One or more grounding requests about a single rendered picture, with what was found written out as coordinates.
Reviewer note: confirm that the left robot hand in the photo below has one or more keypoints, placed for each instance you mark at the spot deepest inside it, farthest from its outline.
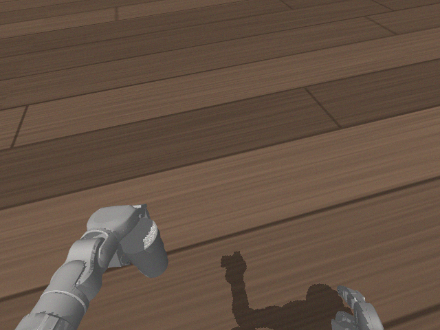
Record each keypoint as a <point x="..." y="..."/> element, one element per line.
<point x="119" y="220"/>

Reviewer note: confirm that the cup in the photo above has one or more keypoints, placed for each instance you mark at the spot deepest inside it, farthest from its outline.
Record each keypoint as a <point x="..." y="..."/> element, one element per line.
<point x="145" y="248"/>

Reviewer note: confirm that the left robot arm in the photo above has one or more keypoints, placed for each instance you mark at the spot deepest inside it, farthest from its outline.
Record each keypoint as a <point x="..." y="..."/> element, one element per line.
<point x="74" y="284"/>

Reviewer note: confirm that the right robot hand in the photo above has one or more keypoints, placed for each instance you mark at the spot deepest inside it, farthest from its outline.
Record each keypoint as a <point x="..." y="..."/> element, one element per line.
<point x="365" y="316"/>

